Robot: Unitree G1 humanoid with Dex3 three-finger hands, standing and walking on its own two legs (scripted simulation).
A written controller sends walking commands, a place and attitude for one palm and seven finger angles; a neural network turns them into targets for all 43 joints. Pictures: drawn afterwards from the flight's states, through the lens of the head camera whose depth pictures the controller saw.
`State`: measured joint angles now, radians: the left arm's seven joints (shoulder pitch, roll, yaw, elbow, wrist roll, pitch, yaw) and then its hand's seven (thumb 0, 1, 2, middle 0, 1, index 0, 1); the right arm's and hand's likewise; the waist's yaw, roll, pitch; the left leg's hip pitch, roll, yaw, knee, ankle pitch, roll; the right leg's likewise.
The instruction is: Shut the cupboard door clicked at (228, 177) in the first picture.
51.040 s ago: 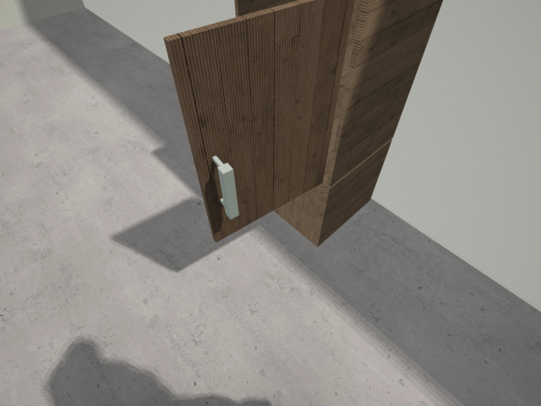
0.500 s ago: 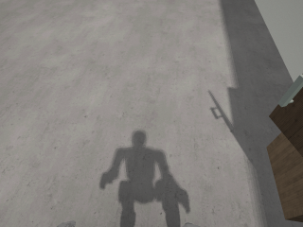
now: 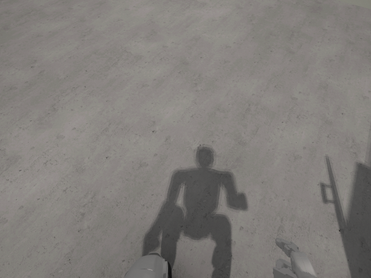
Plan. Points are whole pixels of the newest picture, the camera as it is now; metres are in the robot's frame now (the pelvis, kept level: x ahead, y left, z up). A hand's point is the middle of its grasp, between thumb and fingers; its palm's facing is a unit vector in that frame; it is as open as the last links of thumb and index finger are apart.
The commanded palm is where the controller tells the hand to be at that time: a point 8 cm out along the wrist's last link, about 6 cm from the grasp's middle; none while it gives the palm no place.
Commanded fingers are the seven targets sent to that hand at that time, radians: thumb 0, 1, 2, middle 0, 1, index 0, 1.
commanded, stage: turn to face it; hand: left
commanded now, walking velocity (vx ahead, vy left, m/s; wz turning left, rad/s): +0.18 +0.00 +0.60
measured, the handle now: out of the picture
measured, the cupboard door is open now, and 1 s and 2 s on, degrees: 23 23 23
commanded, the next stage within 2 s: none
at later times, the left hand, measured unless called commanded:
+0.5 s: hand (134, 240) +0.21 +0.14 -0.14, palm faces -0.04 -0.98 -0.21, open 7.2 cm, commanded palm none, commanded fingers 0.00 0.90 0.90 -0.20 -0.30 -0.20 -0.30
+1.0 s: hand (143, 182) +0.35 +0.15 -0.13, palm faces -0.37 -0.89 -0.26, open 7.3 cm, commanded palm none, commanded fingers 0.00 0.90 0.90 -0.20 -0.30 -0.20 -0.30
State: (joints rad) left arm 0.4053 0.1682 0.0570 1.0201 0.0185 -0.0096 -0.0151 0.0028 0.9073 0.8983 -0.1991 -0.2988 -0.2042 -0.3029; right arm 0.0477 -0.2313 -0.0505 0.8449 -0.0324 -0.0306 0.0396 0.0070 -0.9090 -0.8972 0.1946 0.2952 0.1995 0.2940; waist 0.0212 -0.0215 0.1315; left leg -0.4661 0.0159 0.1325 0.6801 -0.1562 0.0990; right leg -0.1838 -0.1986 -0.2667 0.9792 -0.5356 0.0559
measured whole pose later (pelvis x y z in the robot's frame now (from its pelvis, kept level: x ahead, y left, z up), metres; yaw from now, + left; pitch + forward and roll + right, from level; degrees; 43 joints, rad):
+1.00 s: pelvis +0.17 -0.02 +0.02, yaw -25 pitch +0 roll -1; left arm 0.14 0.26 0.09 0.88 0.02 0.07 -0.04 0.00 0.91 0.90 -0.19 -0.30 -0.20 -0.30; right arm 0.20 -0.22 -0.04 0.91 -0.03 0.02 -0.02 0.01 -0.90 -0.90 0.20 0.30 0.21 0.30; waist 0.00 0.03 0.09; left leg -0.21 0.15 0.20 0.56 -0.34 -0.03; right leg -0.35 -0.02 -0.08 0.72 -0.37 0.02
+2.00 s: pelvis +0.19 -0.03 +0.03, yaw -58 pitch +1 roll +0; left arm 0.18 0.22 0.06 0.89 0.03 0.05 -0.01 0.00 0.91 0.90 -0.20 -0.30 -0.20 -0.30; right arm 0.15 -0.25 -0.05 0.88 -0.01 0.05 -0.02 0.01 -0.91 -0.90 0.20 0.30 0.20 0.29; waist 0.01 -0.01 0.09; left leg -0.44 0.05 0.03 0.86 -0.41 -0.08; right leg -0.28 0.03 0.06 0.53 -0.27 -0.02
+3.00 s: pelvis +0.20 -0.06 +0.03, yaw -89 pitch +1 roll -1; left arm 0.16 0.23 0.07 0.93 0.02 0.08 -0.03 0.00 0.91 0.90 -0.19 -0.30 -0.20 -0.30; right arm 0.25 -0.19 -0.02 0.94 -0.03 0.01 -0.03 0.01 -0.90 -0.90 0.20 0.30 0.21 0.29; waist -0.01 0.00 0.07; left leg -0.26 0.10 0.13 0.51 -0.25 -0.01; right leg -0.38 0.00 -0.03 0.86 -0.48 0.02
